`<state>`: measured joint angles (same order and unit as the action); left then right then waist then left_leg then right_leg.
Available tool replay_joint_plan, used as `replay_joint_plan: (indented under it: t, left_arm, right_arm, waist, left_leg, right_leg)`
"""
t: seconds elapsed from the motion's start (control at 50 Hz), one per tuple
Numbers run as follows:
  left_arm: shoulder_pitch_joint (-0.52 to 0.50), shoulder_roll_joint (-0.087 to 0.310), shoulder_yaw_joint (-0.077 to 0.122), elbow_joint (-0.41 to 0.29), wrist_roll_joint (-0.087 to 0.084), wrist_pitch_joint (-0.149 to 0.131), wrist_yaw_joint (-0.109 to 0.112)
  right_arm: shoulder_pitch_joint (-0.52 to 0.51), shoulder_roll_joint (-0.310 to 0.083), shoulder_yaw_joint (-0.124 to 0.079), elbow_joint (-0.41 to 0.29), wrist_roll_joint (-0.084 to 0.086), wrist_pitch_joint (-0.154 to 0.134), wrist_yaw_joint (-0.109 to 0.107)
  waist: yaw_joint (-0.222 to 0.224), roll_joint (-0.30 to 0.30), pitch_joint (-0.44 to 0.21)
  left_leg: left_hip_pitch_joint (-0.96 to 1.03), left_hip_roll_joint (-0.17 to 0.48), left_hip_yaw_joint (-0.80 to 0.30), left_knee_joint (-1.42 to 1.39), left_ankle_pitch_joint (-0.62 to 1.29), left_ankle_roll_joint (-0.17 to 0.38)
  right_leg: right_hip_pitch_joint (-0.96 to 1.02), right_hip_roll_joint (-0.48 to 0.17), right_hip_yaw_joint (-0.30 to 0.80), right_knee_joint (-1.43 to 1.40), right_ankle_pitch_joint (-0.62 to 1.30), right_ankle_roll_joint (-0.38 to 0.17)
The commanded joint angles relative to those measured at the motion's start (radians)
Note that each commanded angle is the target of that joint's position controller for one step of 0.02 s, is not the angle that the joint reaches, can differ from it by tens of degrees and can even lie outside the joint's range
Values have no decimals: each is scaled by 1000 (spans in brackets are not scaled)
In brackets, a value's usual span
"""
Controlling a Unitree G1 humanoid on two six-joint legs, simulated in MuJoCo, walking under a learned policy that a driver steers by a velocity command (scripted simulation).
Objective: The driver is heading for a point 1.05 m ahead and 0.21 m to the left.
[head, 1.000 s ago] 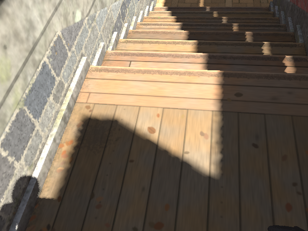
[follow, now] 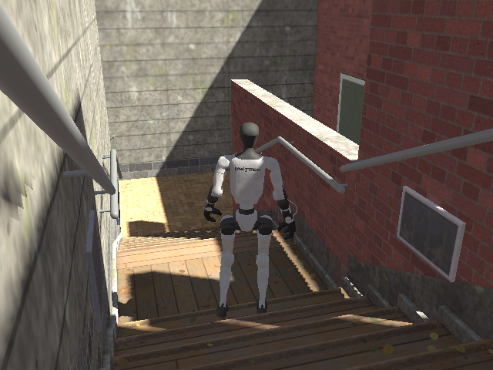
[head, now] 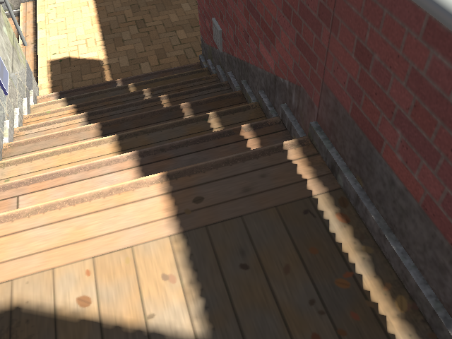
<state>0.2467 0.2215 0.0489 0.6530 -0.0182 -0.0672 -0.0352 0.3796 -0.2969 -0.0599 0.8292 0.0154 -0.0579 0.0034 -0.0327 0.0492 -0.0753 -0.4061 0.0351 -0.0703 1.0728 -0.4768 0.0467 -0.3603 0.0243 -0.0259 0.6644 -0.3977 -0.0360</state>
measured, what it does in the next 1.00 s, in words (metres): goes down: left foot 0.15 m lower, then right foot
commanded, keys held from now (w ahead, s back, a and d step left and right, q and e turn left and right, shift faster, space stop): no key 1.00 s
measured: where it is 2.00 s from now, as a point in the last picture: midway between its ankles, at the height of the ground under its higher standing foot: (234, 293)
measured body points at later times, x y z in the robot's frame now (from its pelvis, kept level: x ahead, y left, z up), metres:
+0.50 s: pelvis +0.23 +0.00 -0.14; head +0.29 +0.00 +0.30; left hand +0.22 +0.23 -0.29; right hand +0.39 -0.21 -0.27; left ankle +0.30 +0.06 -0.87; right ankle +0.08 -0.15 -0.65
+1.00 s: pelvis +0.30 -0.05 -0.14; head +0.32 -0.06 +0.31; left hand +0.39 +0.20 -0.27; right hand +0.38 -0.29 -0.29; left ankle +0.30 +0.06 -0.87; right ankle +0.31 -0.19 -0.87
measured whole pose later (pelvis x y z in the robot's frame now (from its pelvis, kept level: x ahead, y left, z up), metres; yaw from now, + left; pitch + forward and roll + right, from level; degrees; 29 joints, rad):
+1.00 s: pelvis +0.30 -0.05 -0.14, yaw +0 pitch -1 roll +1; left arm 0.25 0.19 0.04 0.85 0.02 -0.01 0.03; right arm 0.24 -0.20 -0.04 0.87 -0.02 0.03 -0.02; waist -0.01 0.01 0.03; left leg -0.24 -0.06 -0.02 0.54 -0.29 0.03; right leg -0.27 -0.04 0.08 0.59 -0.30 0.05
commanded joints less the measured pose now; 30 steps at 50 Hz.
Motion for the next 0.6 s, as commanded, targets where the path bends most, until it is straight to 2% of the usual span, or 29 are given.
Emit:
replay_joint_plan:
  t: [0.02, 0.04, 0.06, 0.08, 0.1, 0.12, 0.14, 0.16, 0.18, 0.2, 0.24, 0.26, 0.28, 0.3, 0.34, 0.36, 0.38, 0.4, 0.42, 0.44, 0.46, 0.48, 0.5, 0.52, 0.54, 0.56, 0.58, 0.6]
  left_arm:
    - [153, 150, 40, 1, 1, -6, 2]
    - [93, 126, 31, -3, -11, -1, 3]
    - [89, 122, 29, 8, 8, -7, 9]
    - [110, 116, 23, 26, 20, -14, 18]
    - [144, 131, 23, 47, 18, -28, 35]
    - [168, 136, 24, 68, 7, -35, 51]
    - [170, 135, 23, 87, -3, -30, 76]
    - [196, 94, 11, 117, -12, -16, 99]
    - [216, 84, 5, 131, -11, -8, 117]
    - [231, 94, 3, 147, -5, -4, 127]
    - [233, 107, 7, 167, -12, 4, 130]
    - [235, 103, 7, 167, -14, 10, 128]
    - [270, 65, 1, 181, -13, 15, 120]
    - [283, 62, -1, 180, -9, 24, 121]
    - [278, 31, -7, 167, -11, 38, 124]
    - [284, 26, -8, 181, -7, 44, 119]
    - [283, 41, -7, 204, 4, 52, 104]
    - [296, 46, -2, 208, 15, 40, 84]
    - [465, -37, -46, 231, 0, 41, 67]
    - [487, 70, -36, 204, -16, 21, 56]
    - [391, 127, -25, 174, -23, 20, 57]
    - [327, 94, -31, 147, -19, 31, 66]
    - [298, 63, -35, 133, -19, 57, 82]
    - [225, 78, -25, 136, -3, 86, 100]
    - [204, 106, -6, 140, 4, 99, 108]
    - [196, 74, -5, 139, 23, 94, 115]
    - [172, 71, 1, 129, 34, 75, 120]
    - [166, 43, -4, 131, 36, 64, 119]
  right_arm:
    - [-112, -98, -26, -140, -15, -29, -6]
    - [-101, -87, -26, -131, -28, -14, -2]
    - [-71, -76, -27, -99, -37, -4, 13]
    - [-59, -45, -19, -90, -38, 4, 21]
    - [-125, -66, -28, -109, -19, -4, 27]
    - [-180, -53, -22, -123, -18, -12, 29]
    - [-241, -44, -15, -151, -29, -22, 33]
    - [-311, 5, -4, -168, -39, -29, 41]
    - [-344, 26, 4, -175, -52, -38, 55]
    - [-343, 29, 6, -177, -56, -44, 70]
    - [-346, 24, 5, -186, -43, -29, 89]
    - [-365, 30, 9, -200, -39, -16, 90]
    - [-404, 37, 15, -217, -33, -14, 90]
    - [-420, 49, 22, -224, -29, -14, 88]
    - [-366, 39, 23, -203, -20, -29, 82]
    - [-262, 36, 17, -157, -23, -39, 76]
    - [-92, 25, 4, -98, -39, -43, 71]
    - [100, -55, -19, -39, -46, -35, 62]
    - [153, -81, -8, -16, -50, -40, 67]
    - [89, -74, -12, -15, -23, -24, 63]
    - [-34, -37, -4, -65, -22, -2, 49]
    - [-153, -27, 9, -76, -21, 7, 38]
    - [-267, -8, 22, -91, -21, 22, 23]
    - [-315, 14, 30, -118, -40, 24, 9]
    - [-353, -5, 31, -126, -49, 10, 11]
    - [-345, -3, 32, -114, -53, -2, 15]
    - [-302, 12, 37, -99, -50, -12, 4]
    - [-246, 8, 26, -65, -37, -9, -7]
  waist:
    - [41, -123, 63]
    - [11, -138, 64]
    - [0, -107, 37]
    - [-5, -107, 18]
    - [-2, -118, 40]
    - [10, -139, 58]
    - [8, -122, 97]
    - [30, -118, 92]
    - [47, -113, 81]
    - [48, -113, 57]
    - [48, -120, 55]
    - [55, -114, 66]
    - [81, -72, 81]
    - [100, -67, 90]
    - [102, -63, 125]
    - [67, -51, 100]
    - [-12, -32, 34]
    - [-72, 73, -77]
    - [-32, 162, -283]
    - [-23, 93, -411]
    - [-19, -5, -384]
    - [51, -77, -312]
    - [125, -103, -246]
    - [105, -152, -167]
    - [122, -135, -67]
    - [121, -51, -25]
    - [103, -23, -8]
    - [96, -5, -4]
  left_leg:
    - [-522, 42, -35, 195, 92, -5]
    - [-460, 66, -36, 119, 155, -13]
    - [-410, 61, -26, 112, 254, -16]
    - [-375, 44, -13, 100, 315, -18]
    - [-413, 35, -38, 20, 405, -12]
    - [-448, 35, -27, -45, 468, -12]
    - [-388, 14, 0, -221, 618, -23]
    - [-324, -9, 35, -346, 765, -21]
    - [-242, -37, 57, -431, 903, -15]
    - [-140, -56, 64, -475, 1029, -14]
    - [-5, -70, 59, -512, 1128, -22]
    - [-5, -70, 48, -534, 1079, -27]
    - [-9, -83, 68, -584, 1097, -23]
    - [-30, -75, 51, -638, 1064, -32]
    - [-78, -9, 5, -820, 1056, -35]
    - [24, 1, 23, -912, 1120, -29]
    - [261, 6, 58, -936, 1230, -9]
    - [619, 116, -14, -762, 1645, 58]
    - [1075, 332, -183, -366, 2019, 225]
    - [1092, 417, -307, -330, 1860, 336]
    - [943, 393, -301, -436, 1506, 358]
    - [723, 392, -337, -521, 1197, 376]
    - [480, 426, -430, -632, 853, 389]
    - [219, 414, -432, -720, 750, 368]
    - [24, 317, -335, -758, 737, 328]
    - [-40, 241, -241, -756, 855, 297]
    - [-5, 195, -179, -731, 948, 279]
    - [28, 118, -65, -725, 935, 235]
  right_leg:
    - [357, -321, 442, -286, 610, -246]
    - [287, -287, 353, -271, 739, -206]
    - [267, -264, 298, -249, 824, -186]
    - [242, -251, 258, -251, 919, -179]
    - [265, -230, 228, -293, 797, -136]
    - [291, -228, 222, -292, 799, -127]
    - [204, -171, 142, -295, 722, -113]
    - [172, -133, 97, -258, 666, -99]
    - [127, -104, 70, -224, 620, -85]
    - [64, -97, 54, -197, 541, -77]
    - [-29, -90, 48, -129, 462, -62]
    - [-12, -101, 69, -77, 449, -65]
    - [2, -74, 61, 8, 306, -51]
    - [59, -73, 93, 68, 267, -56]
    - [191, -80, 143, 212, 232, -68]
    - [194, -62, 136, 347, 249, -65]
    - [105, -38, 99, 555, 302, -51]
    - [-153, 43, 34, 893, -74, -1]
    - [-498, 96, 138, 1275, -601, 56]
    - [-592, 29, 281, 1330, -520, 69]
    - [-586, -38, 279, 1235, -407, 84]
    - [-545, -93, 223, 1183, -323, 108]
    - [-456, -133, 188, 1105, -250, 135]
    - [-333, -132, 184, 1071, -137, 139]
    - [-227, -128, 187, 910, -4, 134]
    - [-182, -116, 162, 847, 19, 139]
    - [-192, -116, 183, 709, 78, 159]
    - [-158, -119, 155, 459, 156, 166]
Keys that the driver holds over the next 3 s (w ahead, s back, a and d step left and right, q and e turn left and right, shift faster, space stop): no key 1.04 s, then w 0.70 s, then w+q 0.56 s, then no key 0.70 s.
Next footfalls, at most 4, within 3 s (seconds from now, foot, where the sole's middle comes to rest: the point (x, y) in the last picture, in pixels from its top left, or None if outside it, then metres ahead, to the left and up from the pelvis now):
0.40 left None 0.34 0.06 -0.91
0.76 right None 0.35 -0.19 -0.91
1.74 right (275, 289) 0.73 -0.13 -0.91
2.28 left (182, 232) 0.99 0.20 -0.91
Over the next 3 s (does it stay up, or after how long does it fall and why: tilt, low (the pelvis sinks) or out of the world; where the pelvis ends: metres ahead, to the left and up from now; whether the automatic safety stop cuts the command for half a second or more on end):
stays up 1.05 0.14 -0.14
